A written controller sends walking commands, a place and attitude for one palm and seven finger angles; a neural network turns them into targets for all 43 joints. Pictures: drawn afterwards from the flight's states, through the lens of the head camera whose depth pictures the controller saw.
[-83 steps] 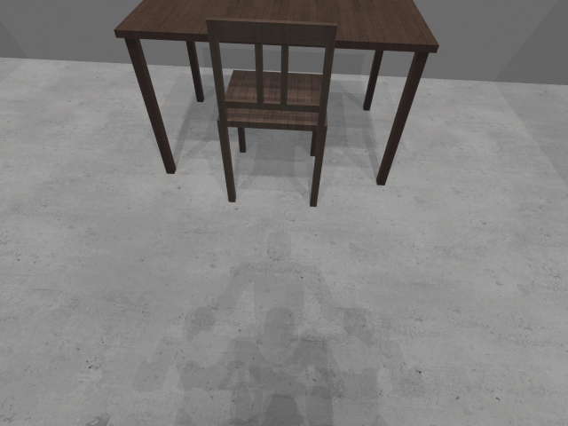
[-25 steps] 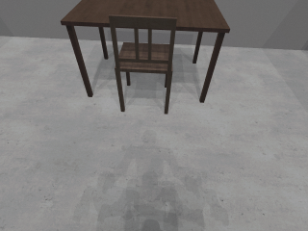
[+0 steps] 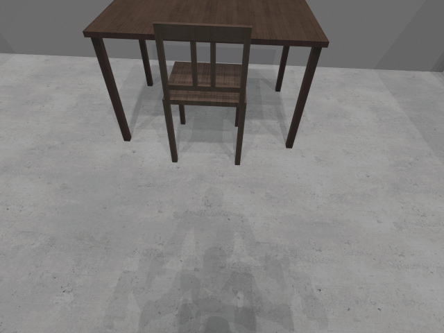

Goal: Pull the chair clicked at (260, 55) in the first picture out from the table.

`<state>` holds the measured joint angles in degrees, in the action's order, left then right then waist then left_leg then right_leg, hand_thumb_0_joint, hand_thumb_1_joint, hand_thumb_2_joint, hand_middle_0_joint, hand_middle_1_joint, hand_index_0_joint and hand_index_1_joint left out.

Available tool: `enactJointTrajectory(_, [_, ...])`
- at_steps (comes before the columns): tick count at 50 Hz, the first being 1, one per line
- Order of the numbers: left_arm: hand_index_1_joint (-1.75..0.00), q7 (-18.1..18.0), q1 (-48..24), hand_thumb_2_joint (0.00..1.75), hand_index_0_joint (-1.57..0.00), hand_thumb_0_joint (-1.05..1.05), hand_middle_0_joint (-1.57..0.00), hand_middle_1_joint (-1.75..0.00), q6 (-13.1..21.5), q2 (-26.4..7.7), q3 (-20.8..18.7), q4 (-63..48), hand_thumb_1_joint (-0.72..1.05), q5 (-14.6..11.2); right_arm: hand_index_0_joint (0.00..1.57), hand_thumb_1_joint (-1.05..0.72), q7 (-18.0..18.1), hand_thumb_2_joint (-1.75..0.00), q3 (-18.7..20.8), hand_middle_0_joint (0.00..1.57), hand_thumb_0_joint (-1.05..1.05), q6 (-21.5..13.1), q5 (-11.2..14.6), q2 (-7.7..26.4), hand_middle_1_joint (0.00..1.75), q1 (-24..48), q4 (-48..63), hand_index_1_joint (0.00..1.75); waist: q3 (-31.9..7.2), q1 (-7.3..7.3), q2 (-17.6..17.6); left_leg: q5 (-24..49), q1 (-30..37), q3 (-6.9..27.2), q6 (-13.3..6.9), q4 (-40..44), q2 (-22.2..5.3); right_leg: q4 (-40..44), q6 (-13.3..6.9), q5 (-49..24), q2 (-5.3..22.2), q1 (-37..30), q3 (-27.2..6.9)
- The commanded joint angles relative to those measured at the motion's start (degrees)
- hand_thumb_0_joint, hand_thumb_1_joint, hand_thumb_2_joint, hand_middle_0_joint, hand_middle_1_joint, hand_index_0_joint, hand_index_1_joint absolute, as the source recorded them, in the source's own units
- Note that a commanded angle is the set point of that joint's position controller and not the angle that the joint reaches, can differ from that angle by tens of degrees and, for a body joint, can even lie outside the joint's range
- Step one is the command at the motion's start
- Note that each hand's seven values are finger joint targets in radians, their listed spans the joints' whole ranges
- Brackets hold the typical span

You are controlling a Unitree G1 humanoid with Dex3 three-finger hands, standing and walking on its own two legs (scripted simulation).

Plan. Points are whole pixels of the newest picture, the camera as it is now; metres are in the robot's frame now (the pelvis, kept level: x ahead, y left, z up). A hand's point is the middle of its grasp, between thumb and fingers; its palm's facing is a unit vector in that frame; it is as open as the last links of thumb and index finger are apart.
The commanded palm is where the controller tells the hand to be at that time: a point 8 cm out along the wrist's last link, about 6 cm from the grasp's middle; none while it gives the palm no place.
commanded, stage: walk to a spot facing it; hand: left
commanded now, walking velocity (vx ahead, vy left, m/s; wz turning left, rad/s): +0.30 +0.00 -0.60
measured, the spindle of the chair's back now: (194, 63) +1.23 +0.22 -0.11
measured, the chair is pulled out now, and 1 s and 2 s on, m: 0.00 0.00 0.00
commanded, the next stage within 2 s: turn to face it in 1.72 s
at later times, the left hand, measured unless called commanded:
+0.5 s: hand out of the picture +0.08 +0.18 -0.17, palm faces -0.12 -0.98 -0.15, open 7.4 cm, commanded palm none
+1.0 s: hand (217, 184) +0.55 +0.05 -0.16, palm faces -0.59 -0.78 -0.20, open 7.4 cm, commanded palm none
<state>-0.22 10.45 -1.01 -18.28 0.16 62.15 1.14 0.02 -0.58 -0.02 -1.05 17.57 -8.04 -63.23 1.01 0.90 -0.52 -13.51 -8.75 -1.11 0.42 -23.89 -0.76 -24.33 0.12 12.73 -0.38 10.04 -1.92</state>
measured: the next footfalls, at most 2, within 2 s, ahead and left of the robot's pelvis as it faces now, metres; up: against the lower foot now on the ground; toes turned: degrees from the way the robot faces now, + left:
left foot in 0.56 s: +0.31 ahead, +0.10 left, +0.00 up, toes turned -11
right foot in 1.10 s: +0.41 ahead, -0.22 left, +0.00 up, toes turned -44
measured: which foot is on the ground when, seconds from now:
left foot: down 0.00-0.20, up 0.22-0.54, down 0.56-1.00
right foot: down 0.00-0.56, up 0.58-1.00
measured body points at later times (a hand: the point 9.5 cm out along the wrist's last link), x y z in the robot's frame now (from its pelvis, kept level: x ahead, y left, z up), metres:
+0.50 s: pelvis +0.13 +0.00 -0.01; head +0.17 +0.01 +0.44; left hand +0.08 +0.23 -0.16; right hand +0.22 -0.25 -0.13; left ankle +0.24 +0.11 -0.71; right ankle +0.01 -0.12 -0.74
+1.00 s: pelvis +0.31 -0.02 -0.01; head +0.35 -0.04 +0.44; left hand +0.58 +0.10 -0.14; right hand +0.11 -0.18 -0.14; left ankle +0.27 +0.11 -0.74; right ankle +0.36 -0.19 -0.70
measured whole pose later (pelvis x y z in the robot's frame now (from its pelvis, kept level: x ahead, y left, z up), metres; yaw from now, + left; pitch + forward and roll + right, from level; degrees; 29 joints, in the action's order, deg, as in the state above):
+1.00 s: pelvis +0.31 -0.02 -0.01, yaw -34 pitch +0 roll +0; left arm 3.1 2.4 -2.3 -13.8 -4.6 51.2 2.3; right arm 0.8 2.6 -3.6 -1.7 12.2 -25.1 -60.1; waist 5.5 -3.4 -1.6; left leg -21.9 1.2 -22.3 1.0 -22.5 -5.0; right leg -44.7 -0.7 8.5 4.8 34.0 5.8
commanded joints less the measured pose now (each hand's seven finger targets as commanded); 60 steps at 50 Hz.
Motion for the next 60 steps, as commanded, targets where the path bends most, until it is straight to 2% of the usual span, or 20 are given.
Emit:
enactJointTrajectory(1, [-0.30, 0.92, 2.90, 0.90, -0.20, 0.00, -0.20, -0.30, 0.07, -5.70, -2.29, -5.04, 0.90, 0.19, 0.20, -0.90, 0.54, -0.90, 2.85, 0.20, 0.00, -0.39, -0.25, 7.91, 0.30, -3.58, 3.93, 0.30, 6.28, -0.62, 1.99, -21.33, -3.88, 6.01, -2.94, 5.60, -7.91, 1.22, -2.68, 17.65, 2.07, 10.54, -6.71])
enactJointTrajectory(5, [-0.30, 1.69, 5.95, 0.90, -0.20, 0.00, -0.20, -0.30, 1.23, -2.06, -3.16, -7.50, 0.90, 0.16, 0.20, -0.90, 0.84, -0.90, 4.68, 0.20, 0.00, -1.55, 0.04, 9.49, 0.30, -6.16, 5.99, 0.30, 4.61, -0.67, 8.02, -19.19, 0.49, 11.08, -6.93, 6.09, -14.84, -11.66, -2.42, 10.94, -2.02, 15.46, -1.20])
enactJointTrajectory(9, [-0.30, 2.02, 12.17, 0.90, -0.20, 0.00, -0.20, -0.30, 2.38, -0.23, -4.23, -6.84, 0.90, 0.35, 0.20, -0.90, 0.75, -0.90, 5.06, 0.20, 0.00, -2.22, -0.02, 7.03, 0.30, -5.13, 7.39, 0.30, 2.93, 2.71, 4.01, -5.82, -6.18, 1.92, -5.06, -8.84, -13.58, -6.36, -3.19, 6.89, -0.24, 3.70, 0.54])
enactJointTrajectory(11, [-0.30, 0.42, 24.70, 0.90, -0.20, 0.00, -0.20, -0.30, 3.75, -8.25, -6.04, -3.26, 0.90, 0.18, 0.20, -0.90, 0.14, -0.90, 3.76, 0.20, 0.00, -2.89, 0.29, 1.13, 0.30, 4.53, 13.30, 0.30, 4.15, 8.09, -21.80, -22.55, -33.64, -6.86, 1.10, -38.02, -1.10, 8.89, -12.96, -8.05, 17.81, -12.76, -34.65])
enactJointTrajectory(12, [-0.30, -0.59, 27.36, 0.90, -0.20, 0.00, -0.20, -0.30, 3.89, -7.56, -5.86, -2.85, 0.90, -0.02, 0.20, -0.90, 0.47, -0.90, 3.58, 0.20, 0.00, -3.35, 0.00, 1.67, 0.30, 8.52, 14.93, 0.30, 4.75, 8.82, -15.32, -22.32, -38.67, -1.04, 1.09, -43.45, -2.95, 8.74, -16.56, -16.52, 20.41, -14.52, -39.09])
enactJointTrajectory(14, [-0.30, -1.03, 23.21, 0.90, -0.20, 0.00, -0.20, -0.30, 3.93, -5.02, -5.37, -3.94, 0.90, 0.32, 0.20, -0.90, 0.21, -0.90, 3.79, 0.20, 0.00, -3.78, -0.01, 0.36, 0.30, 7.60, 14.45, 0.30, 3.73, 5.01, -1.44, -15.72, -38.15, 0.69, 1.47, -43.59, -5.93, 5.25, -16.77, -16.76, 17.86, -14.62, -30.45])
enactJointTrajectory(25, [-0.30, -0.73, 12.50, 0.90, -0.20, 0.00, -0.20, -0.30, 4.22, -3.51, -6.36, -6.07, 0.90, 0.30, 0.20, -0.90, -0.56, -0.90, 4.82, 0.20, 0.00, -3.74, 0.83, -1.72, 0.30, -0.96, 14.63, 0.30, 0.77, -2.70, -7.08, 1.30, -3.69, -3.85, 1.45, -9.90, -0.56, 2.61, -7.53, -12.43, 7.64, 4.82, -15.52])
enactJointTrajectory(26, [-0.30, -0.56, 11.85, 0.90, -0.20, 0.00, -0.20, -0.30, 4.23, -2.42, -6.56, -6.46, 0.90, 0.13, 0.20, -0.90, 0.47, -0.90, 5.35, 0.20, 0.00, -4.08, 0.70, 0.56, 0.30, -8.94, 12.11, 0.30, -3.03, -5.78, -2.88, 1.58, 7.98, -2.71, 0.68, -5.28, -1.50, -7.38, -6.15, -16.11, 4.65, 7.87, -13.79])
enactJointTrajectory(27, [-0.30, 0.05, 13.18, 0.90, -0.20, 0.00, -0.20, -0.30, 3.99, 0.55, -6.50, -6.98, 0.90, -0.36, 0.20, -0.90, 1.28, -0.90, 6.87, 0.20, 0.00, -4.26, 0.04, 6.34, 0.30, -17.81, 9.83, 0.30, -10.05, -8.60, 8.49, -3.07, 21.10, 8.23, -1.56, -3.16, -11.89, -22.96, -4.15, -4.49, -0.43, 15.50, -8.53])
enactJointTrajectory(28, [-0.30, 0.79, 14.62, 0.90, -0.20, 0.00, -0.20, -0.30, 4.02, 3.73, -6.18, -8.57, 0.90, -0.74, 0.20, -0.90, 1.34, -0.90, 7.42, 0.20, 0.00, -4.36, -0.56, 10.98, 0.30, -22.60, 9.24, 0.30, -12.89, -8.30, 21.92, -6.75, 23.74, 29.28, -6.82, 5.98, -28.44, -41.51, -1.14, 20.91, -5.11, 25.90, -1.03])
enactJointTrajectory(29, [-0.30, 0.78, 12.43, 0.90, -0.20, 0.00, -0.20, -0.30, 4.06, 2.33, -6.34, -9.26, 0.90, -0.12, 0.20, -0.90, 0.98, -0.90, 6.64, 0.20, 0.00, -3.64, -0.27, 9.22, 0.30, -18.25, 10.57, 0.30, -8.16, -6.78, 13.56, -18.93, 13.42, 31.63, -10.01, 10.76, -30.68, -48.60, -2.18, 20.23, -1.31, 27.24, -2.13])
enactJointTrajectory(32, [-0.30, 2.34, 8.82, 0.90, -0.20, 0.00, -0.20, -0.30, 2.55, 3.45, -6.19, -8.95, 0.90, 0.87, 0.20, -0.90, 1.13, -0.90, 4.51, 0.20, 0.00, -4.45, -0.31, 0.13, 0.30, -7.16, 12.11, 0.30, 4.99, -1.08, 10.16, -17.56, -4.04, 15.49, -6.40, 13.84, -23.21, -52.36, -1.37, 7.03, 5.50, 28.58, 0.08])
enactJointTrajectory(35, [-0.30, 2.83, 9.53, 0.90, -0.20, 0.00, -0.20, -0.30, 0.75, 4.88, -5.91, -8.96, 0.90, 0.97, 0.20, -0.90, 1.39, -0.90, 4.21, 0.20, 0.00, -5.65, -0.12, -1.54, 0.30, -8.70, 10.70, 0.30, 1.85, 0.55, 8.50, 0.70, -3.15, 1.27, -5.34, 12.35, -19.28, -49.27, 0.02, 0.57, 6.33, 26.69, 0.90])
enactJointTrajectory(49, [-0.30, 3.84, -13.30, 0.90, -0.20, 0.00, -0.20, -0.30, 0.69, 4.96, -3.87, -16.60, 0.90, 0.68, 0.20, -0.90, 1.05, -0.90, 4.57, 0.20, 0.00, -4.81, -0.78, 2.12, 0.30, -19.26, 5.92, 0.30, 5.45, -4.21, 6.36, 28.78, 11.51, -14.24, -6.04, 7.39, -20.44, -17.00, -2.06, -2.63, 3.55, 25.30, 9.26])
enactJointTrajectory(51, [-0.30, 3.59, -9.34, 0.90, -0.20, 0.00, -0.20, -0.30, 1.15, 3.59, -4.19, -15.62, 0.90, 0.69, 0.20, -0.90, 1.06, -0.90, 4.92, 0.20, 0.00, -4.51, -0.70, 3.82, 0.30, -18.69, 6.07, 0.30, 2.09, -2.10, 7.57, 43.91, 13.69, -16.99, -5.29, -1.33, -20.67, -14.13, -4.03, 2.11, 0.69, 18.29, 11.34])
enactJointTrajectory(53, [-0.30, 3.01, 4.35, 0.90, -0.20, 0.00, -0.20, -0.30, 2.30, -0.14, -5.37, -11.73, 0.90, 0.93, 0.20, -0.90, 0.68, -0.90, 4.83, 0.20, 0.00, -4.14, -0.22, 5.28, 0.30, -16.61, 7.36, 0.30, -6.22, 4.80, 6.18, 46.67, 5.89, -19.49, -1.95, -22.30, -18.33, -7.61, -5.93, -1.35, -2.63, -4.02, 13.59])
enactJointTrajectory(54, [-0.30, 2.34, 11.37, 0.90, -0.20, 0.00, -0.20, -0.30, 3.03, -6.77, -6.85, -10.05, 0.90, 0.95, 0.20, -0.90, -0.17, -0.90, 4.17, 0.20, 0.00, -3.98, 0.80, 2.37, 0.30, -17.67, 8.73, 0.30, -13.21, 7.62, -3.23, 18.46, -12.47, -18.72, 0.57, -39.88, -14.49, -5.60, -10.19, -1.96, 9.32, -23.71, -1.99])
enactJointTrajectory(55, [-0.30, 1.61, 16.00, 0.90, -0.20, 0.00, -0.20, -0.30, 3.14, -12.44, -7.94, -9.25, 0.90, -0.36, 0.20, -0.90, 0.28, -0.90, 3.73, 0.20, 0.00, -4.14, 1.19, -0.76, 0.30, -16.43, 11.28, 0.30, -18.94, 7.34, -10.77, -20.91, -28.71, -12.55, 3.63, -59.19, -5.42, 0.78, -17.45, -14.42, 25.70, -31.46, -31.45])
enactJointTrajectory(56, [-0.30, 1.10, 14.80, 0.90, -0.20, 0.00, -0.20, -0.30, 2.61, -13.30, -8.26, -9.54, 0.90, -1.24, 0.20, -0.90, 0.67, -0.90, 4.18, 0.20, 0.00, -4.16, 1.03, 1.04, 0.30, -12.02, 11.96, 0.30, -16.67, 7.37, -5.08, -17.76, -31.02, -3.29, 2.18, -61.62, -7.18, 4.21, -17.61, -11.84, 25.35, -25.52, -29.41])
enactJointTrajectory(60, [-0.30, 0.25, 0.68, 0.90, -0.20, 0.00, -0.20, -0.30, 3.66, -3.72, -5.35, -12.46, 0.90, -0.45, 0.20, -0.90, 0.53, -0.90, 4.10, 0.20, 0.00, -1.87, -0.45, -0.91, 0.30, -12.82, 9.37, 0.30, -1.04, -2.12, -1.76, -4.37, -22.64, -0.90, 2.99, -49.90, -11.21, 9.99, -11.15, -7.68, 15.24, 4.81, -11.04])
